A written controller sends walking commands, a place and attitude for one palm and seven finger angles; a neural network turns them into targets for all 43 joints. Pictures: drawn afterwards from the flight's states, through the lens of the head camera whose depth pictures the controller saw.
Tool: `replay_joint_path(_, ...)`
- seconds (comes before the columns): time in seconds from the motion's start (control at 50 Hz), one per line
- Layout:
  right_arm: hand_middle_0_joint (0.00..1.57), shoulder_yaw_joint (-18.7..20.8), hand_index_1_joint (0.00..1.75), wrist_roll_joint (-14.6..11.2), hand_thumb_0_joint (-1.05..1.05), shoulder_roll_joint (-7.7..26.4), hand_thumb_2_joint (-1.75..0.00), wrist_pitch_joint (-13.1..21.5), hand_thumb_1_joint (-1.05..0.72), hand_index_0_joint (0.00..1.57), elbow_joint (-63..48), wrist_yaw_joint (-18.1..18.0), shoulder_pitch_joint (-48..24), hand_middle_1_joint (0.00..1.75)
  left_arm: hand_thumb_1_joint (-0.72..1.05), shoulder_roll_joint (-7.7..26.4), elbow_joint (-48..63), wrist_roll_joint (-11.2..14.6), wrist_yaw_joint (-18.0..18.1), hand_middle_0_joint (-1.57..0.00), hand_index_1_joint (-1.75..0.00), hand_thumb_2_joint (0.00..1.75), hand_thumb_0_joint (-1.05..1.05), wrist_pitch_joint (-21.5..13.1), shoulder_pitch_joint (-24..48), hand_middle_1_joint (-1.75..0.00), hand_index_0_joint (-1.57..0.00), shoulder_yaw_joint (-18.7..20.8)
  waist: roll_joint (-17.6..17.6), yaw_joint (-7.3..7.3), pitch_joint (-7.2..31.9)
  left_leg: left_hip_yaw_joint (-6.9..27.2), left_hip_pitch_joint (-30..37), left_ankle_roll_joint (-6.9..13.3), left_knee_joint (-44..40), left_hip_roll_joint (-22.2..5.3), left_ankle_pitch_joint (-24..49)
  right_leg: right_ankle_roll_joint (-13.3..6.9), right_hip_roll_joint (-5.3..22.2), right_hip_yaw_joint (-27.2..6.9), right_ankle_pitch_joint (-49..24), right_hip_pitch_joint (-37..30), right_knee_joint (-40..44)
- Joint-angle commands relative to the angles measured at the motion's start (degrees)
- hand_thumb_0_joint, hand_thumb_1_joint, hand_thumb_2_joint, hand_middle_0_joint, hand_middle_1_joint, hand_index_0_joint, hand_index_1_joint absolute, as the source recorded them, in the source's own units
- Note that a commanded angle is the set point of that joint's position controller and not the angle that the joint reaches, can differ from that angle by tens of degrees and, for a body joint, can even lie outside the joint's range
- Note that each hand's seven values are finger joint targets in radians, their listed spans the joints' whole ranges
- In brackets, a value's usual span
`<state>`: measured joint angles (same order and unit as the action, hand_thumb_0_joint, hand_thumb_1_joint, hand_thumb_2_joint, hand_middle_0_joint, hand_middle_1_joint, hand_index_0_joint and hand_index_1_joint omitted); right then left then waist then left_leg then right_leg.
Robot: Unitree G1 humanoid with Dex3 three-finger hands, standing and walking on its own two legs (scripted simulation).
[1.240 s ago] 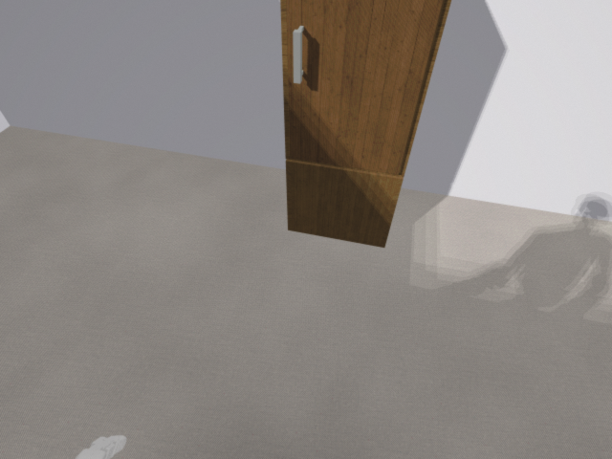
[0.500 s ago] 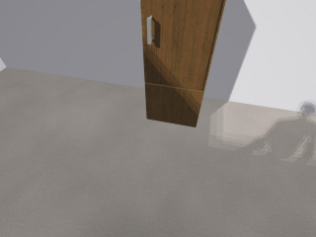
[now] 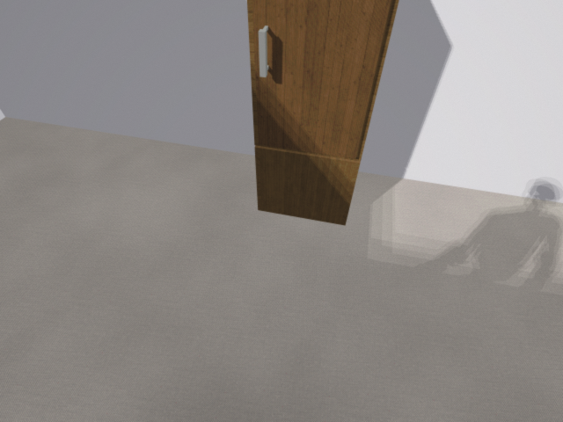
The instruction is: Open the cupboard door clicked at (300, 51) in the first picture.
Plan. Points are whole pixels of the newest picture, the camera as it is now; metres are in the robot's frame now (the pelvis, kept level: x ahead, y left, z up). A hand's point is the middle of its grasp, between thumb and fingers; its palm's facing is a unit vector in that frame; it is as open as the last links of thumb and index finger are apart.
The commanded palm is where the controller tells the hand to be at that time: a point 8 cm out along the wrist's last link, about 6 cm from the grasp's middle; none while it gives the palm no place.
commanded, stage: look at it before walking up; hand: left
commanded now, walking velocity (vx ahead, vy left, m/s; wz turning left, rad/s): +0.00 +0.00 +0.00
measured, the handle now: (264, 51) +1.14 +0.12 +0.03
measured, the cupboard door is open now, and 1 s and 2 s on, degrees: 0 0 0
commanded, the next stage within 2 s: walk to a spot facing it in 0.30 s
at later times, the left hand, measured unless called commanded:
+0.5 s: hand out of the picture +0.07 +0.25 -0.16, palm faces -0.02 -0.94 -0.33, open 7.4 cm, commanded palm none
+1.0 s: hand out of the picture +0.15 +0.25 -0.18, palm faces +0.10 -0.99 -0.13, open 7.4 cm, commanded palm none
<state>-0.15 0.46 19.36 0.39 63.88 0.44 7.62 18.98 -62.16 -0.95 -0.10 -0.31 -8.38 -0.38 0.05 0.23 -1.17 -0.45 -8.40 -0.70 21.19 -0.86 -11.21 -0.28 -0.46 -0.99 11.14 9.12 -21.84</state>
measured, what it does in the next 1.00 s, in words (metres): walks ahead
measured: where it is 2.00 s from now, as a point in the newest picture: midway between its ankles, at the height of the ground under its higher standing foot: (259, 383)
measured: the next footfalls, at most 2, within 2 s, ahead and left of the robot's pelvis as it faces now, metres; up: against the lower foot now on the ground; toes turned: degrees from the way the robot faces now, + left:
right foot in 1.22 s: +0.42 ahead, -0.01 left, +0.00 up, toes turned -4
left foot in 1.62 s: +0.44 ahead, +0.22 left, +0.00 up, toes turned +0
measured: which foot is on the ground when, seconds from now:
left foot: down 0.00-1.00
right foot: down 0.00-0.74, up 0.76-1.00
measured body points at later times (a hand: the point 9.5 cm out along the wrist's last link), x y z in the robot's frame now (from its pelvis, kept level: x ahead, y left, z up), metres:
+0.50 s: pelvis +0.01 +0.00 +0.00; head +0.01 +0.00 +0.45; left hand +0.07 +0.29 -0.14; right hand +0.08 -0.28 -0.14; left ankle +0.00 +0.13 -0.75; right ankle +0.01 -0.12 -0.75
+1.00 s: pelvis +0.16 +0.07 +0.00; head +0.18 +0.10 +0.45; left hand +0.15 +0.30 -0.17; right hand +0.07 -0.13 -0.14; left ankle +0.05 +0.13 -0.75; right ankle +0.21 -0.07 -0.66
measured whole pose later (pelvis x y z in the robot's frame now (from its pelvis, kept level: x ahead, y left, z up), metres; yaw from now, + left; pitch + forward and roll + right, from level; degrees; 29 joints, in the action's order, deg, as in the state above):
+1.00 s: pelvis +0.16 +0.07 +0.00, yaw +5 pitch +1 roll -1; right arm -0.1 0.5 4.8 4.6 66.3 -1.3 27.8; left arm 10.5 -61.6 -1.9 -0.9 -0.3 -15.9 2.8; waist 1.9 1.0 -1.7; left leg -4.5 0.5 3.9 16.1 1.6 -17.6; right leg 0.4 5.1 3.6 13.5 34.2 -62.5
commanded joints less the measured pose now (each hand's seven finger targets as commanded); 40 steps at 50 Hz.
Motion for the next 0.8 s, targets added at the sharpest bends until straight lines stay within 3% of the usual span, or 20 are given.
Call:
replay_joint_path(0.0, 0.20, 2.2, 0.30, 0.1, 0.00, 11.6, -0.90, 1.6, -0.90, 0.20, -3.5, -1.1, -3.1, 0.30, 0.90, 12.1, 3.7, 0.3, 0.7, -0.20, -0.30, 0.90, 0.00, -1.4, 2.4, -0.30, -0.20, 2.2, 0.4, -0.14, 2.8, 5.5, 1.0, 2.0, -3.1, -5.9, 4.9, -1.6, 7.2, -6.2, -4.1, 0.4, 4.2)
replay_joint_path(0.38, 0.20, 2.1, 0.30, 0.0, 0.00, 11.8, -0.90, 1.6, -0.90, 0.20, -3.4, -1.1, -3.6, 0.30, 0.90, 12.1, 3.3, 0.2, 0.7, -0.20, -0.30, 0.90, 0.00, -1.3, 2.3, -0.30, -0.20, 2.2, 0.3, -0.24, 2.6, 5.7, 1.5, 2.1, -4.0, -6.1, 5.9, -1.2, 7.0, -5.7, -5.6, -0.4, 4.2)
replay_joint_path(0.42, 0.20, 0.4, 0.30, 0.4, 0.00, 4.3, -0.90, 0.5, -0.90, 0.20, -1.8, -0.7, 0.0, 0.30, 0.90, 5.2, 1.5, 0.2, 1.0, -0.20, -0.30, 0.90, 0.00, -0.1, -2.1, -0.30, -0.20, 0.7, 0.3, -0.41, 2.9, 4.7, 0.3, 1.3, -2.8, -5.1, -1.6, -0.1, 6.8, -4.9, 4.7, -0.5, 3.8)
replay_joint_path(0.46, 0.20, 0.7, 0.30, 0.8, 0.00, 4.1, -0.90, -0.2, -0.90, 0.20, -2.0, -0.4, 1.7, 0.30, 0.90, 5.8, 1.4, -0.2, 0.6, -0.20, -0.30, 0.90, 0.00, 0.5, -4.4, -0.30, -0.20, 1.2, 1.9, -0.89, -0.3, 4.8, -4.5, 1.9, -1.6, -3.6, -14.7, -0.7, 6.8, -6.4, 18.0, 1.4, 4.8)
replay_joint_path(0.5, 0.20, 0.8, 0.30, 1.1, 0.00, 3.6, -0.90, -0.5, -0.90, 0.20, -2.8, -0.2, 2.2, 0.30, 0.90, 7.0, 1.8, -0.5, 0.2, -0.20, -0.30, 0.90, 0.00, 0.7, -6.3, -0.30, -0.20, 2.0, 5.1, -1.63, -4.3, 3.7, -11.5, 1.9, 2.6, -1.3, -20.2, -2.4, 8.6, -9.6, 26.4, 1.9, 7.0)
replay_joint_path(0.54, 0.20, 1.0, 0.30, 1.0, 0.00, 2.1, -0.90, -0.4, -0.90, 0.20, -4.3, -0.2, 2.7, 0.30, 0.90, 8.7, 2.0, -0.5, 0.3, -0.20, -0.30, 0.90, 0.00, 0.4, -10.2, -0.30, -0.20, 3.1, 11.5, -2.79, -5.1, -0.7, -17.2, 1.6, 13.1, 0.7, -17.1, -5.6, 14.6, -16.2, 32.7, -0.7, 12.0)
replay_joint_path(0.56, 0.20, 1.3, 0.30, 1.0, 0.00, 1.7, -0.90, -0.2, -0.90, 0.20, -5.1, -0.1, 2.0, 0.30, 0.90, 8.9, 2.2, -0.4, 0.5, -0.20, -0.30, 0.90, 0.00, 0.0, -11.4, -0.30, -0.20, 3.5, 11.9, -3.15, -6.2, -1.1, -19.4, 1.6, 18.5, 0.0, -15.8, -7.7, 17.7, -19.5, 32.6, -0.9, 14.0)
replay_joint_path(0.58, 0.20, 1.6, 0.30, 0.9, 0.00, 1.7, -0.90, 0.2, -0.90, 0.20, -5.8, 0.0, 2.0, 0.30, 0.90, 8.6, 2.3, -0.4, 0.6, -0.20, -0.30, 0.90, 0.00, -0.6, -11.7, -0.30, -0.20, 3.8, 10.9, -2.78, -6.2, -0.4, -20.8, 1.8, 21.1, -1.4, -15.3, -9.2, 19.1, -19.7, 28.8, -1.8, 13.8)
replay_joint_path(0.64, 0.20, 2.0, 0.30, 0.4, 0.00, -0.3, -0.90, 1.2, -0.90, 0.20, -6.0, 0.6, 4.8, 0.30, 0.90, 7.0, 3.0, -0.7, 0.6, -0.20, -0.30, 0.90, 0.00, -1.8, -10.6, -0.30, -0.20, 4.1, 6.9, -0.82, -5.5, -1.9, -17.3, 2.1, 18.1, -3.0, -14.1, -9.6, 18.7, -12.0, 17.6, -1.1, 9.8)
replay_joint_path(0.66, 0.20, 1.9, 0.30, 0.4, 0.00, -1.7, -0.90, 1.5, -0.90, 0.20, -5.3, 0.7, 8.0, 0.30, 0.90, 6.2, 3.2, -0.7, 0.6, -0.20, -0.30, 0.90, 0.00, -1.8, -9.2, -0.30, -0.20, 4.1, 6.0, 0.92, -5.1, -3.1, -10.7, 2.1, 11.9, -2.6, -11.2, -8.2, 17.0, -8.1, 15.8, 2.9, 6.9)
replay_joint_path(0.68, 0.20, 1.9, 0.30, 0.3, 0.00, -2.4, -0.90, 1.9, -0.90, 0.20, -3.6, 0.5, 12.9, 0.30, 0.90, 4.9, 3.4, -0.4, 0.5, -0.20, -0.30, 0.90, 0.00, -1.6, -8.1, -0.30, -0.20, 4.0, 3.9, 2.77, -4.0, -4.5, -1.8, 2.0, 6.4, -1.0, -7.1, -6.0, 13.7, -3.3, 15.9, 7.9, 2.2)
replay_joint_path(0.7, 0.20, 2.6, 0.30, 0.4, 0.00, -0.4, -0.90, 2.3, -0.90, 0.20, -1.5, -0.1, 18.9, 0.30, 0.90, 2.0, 3.6, -0.1, 0.3, -0.20, -0.30, 0.90, 0.00, -1.3, -8.4, -0.30, -0.20, 3.4, -4.4, 4.54, -3.4, 1.4, 5.8, 2.8, 1.2, -2.6, -10.6, -3.6, 8.9, 1.5, 14.8, 14.2, -8.3)
replay_joint_path(0.72, 0.20, 4.3, 0.30, 1.1, 0.00, 5.0, -0.90, 2.7, -0.90, 0.20, 0.4, -0.7, 25.7, 0.30, 0.90, -2.1, 5.2, 0.4, -0.2, -0.20, -0.30, 0.90, 0.00, -1.1, -8.2, -0.30, -0.20, 2.7, -20.6, 6.59, -2.8, 22.7, 10.6, 7.4, -9.3, -15.9, -21.3, 0.2, 1.6, 8.8, 18.6, 25.3, -27.3)
replay_joint_path(0.74, 0.20, 4.4, 0.30, 0.8, 0.00, 6.4, -0.90, 2.7, -0.90, 0.20, 0.6, -1.3, 28.9, 0.30, 0.90, -1.8, 7.7, -0.2, 0.0, -0.20, -0.30, 0.90, 0.00, -1.7, -4.4, -0.30, -0.20, 2.4, -17.9, 6.60, -4.9, 32.2, 10.7, 10.7, -13.9, -21.0, -22.0, -0.1, 1.2, 4.5, 22.0, 31.8, -36.0)
replay_joint_path(0.76, 0.20, 3.9, 0.30, 0.8, 0.00, 4.2, -0.90, 2.5, -0.90, 0.20, 0.1, -1.5, 26.6, 0.30, 0.90, -1.4, 7.1, -0.7, 0.2, -0.20, -0.30, 0.90, 0.00, -1.8, -3.8, -0.30, -0.20, 3.1, -12.0, 5.28, -6.1, 30.5, 8.3, 11.4, -13.6, -21.1, -20.1, -1.0, 4.1, 1.3, 18.4, 32.3, -41.4)
replay_joint_path(0.78, 0.20, 3.3, 0.30, 0.6, 0.00, 1.1, -0.90, 2.8, -0.90, 0.20, -0.5, -1.7, 24.0, 0.30, 0.90, -1.8, 6.3, -0.7, 0.0, -0.20, -0.30, 0.90, 0.00, -1.9, -3.5, -0.30, -0.20, 3.3, -7.0, 4.37, -7.5, 27.7, 5.6, 12.0, -13.2, -19.8, -15.7, -1.0, 6.1, 0.7, 13.6, 33.1, -44.1)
